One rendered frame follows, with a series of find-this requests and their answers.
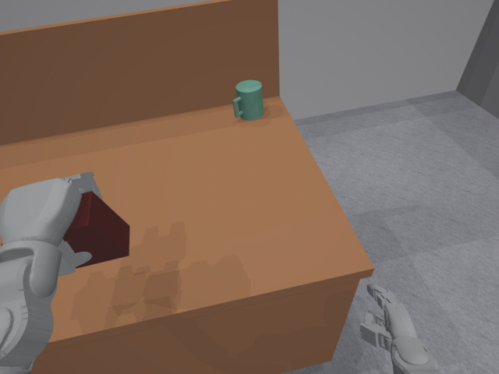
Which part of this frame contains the right robot hand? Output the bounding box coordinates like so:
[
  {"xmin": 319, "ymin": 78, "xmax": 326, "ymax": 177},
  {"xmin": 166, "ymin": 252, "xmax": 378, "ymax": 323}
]
[{"xmin": 360, "ymin": 284, "xmax": 419, "ymax": 353}]

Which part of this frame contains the robot right forearm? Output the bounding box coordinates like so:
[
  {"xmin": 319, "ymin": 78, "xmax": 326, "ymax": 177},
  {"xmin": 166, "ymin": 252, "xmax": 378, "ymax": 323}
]
[{"xmin": 391, "ymin": 336, "xmax": 440, "ymax": 374}]

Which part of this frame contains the table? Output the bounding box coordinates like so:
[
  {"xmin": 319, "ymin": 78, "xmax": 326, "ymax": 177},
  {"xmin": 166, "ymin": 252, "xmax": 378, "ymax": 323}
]
[{"xmin": 0, "ymin": 0, "xmax": 374, "ymax": 374}]

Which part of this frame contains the sponge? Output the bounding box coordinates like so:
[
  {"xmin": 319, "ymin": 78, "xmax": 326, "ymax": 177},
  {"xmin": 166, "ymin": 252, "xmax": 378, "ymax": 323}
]
[{"xmin": 63, "ymin": 191, "xmax": 130, "ymax": 268}]

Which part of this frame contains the robot left forearm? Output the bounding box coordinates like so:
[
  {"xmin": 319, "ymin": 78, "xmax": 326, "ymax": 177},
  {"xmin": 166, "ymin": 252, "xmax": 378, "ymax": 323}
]
[{"xmin": 0, "ymin": 240, "xmax": 62, "ymax": 374}]

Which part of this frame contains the left robot hand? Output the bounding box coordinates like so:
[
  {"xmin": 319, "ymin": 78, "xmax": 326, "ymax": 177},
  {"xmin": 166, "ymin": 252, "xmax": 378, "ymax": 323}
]
[{"xmin": 0, "ymin": 171, "xmax": 103, "ymax": 277}]

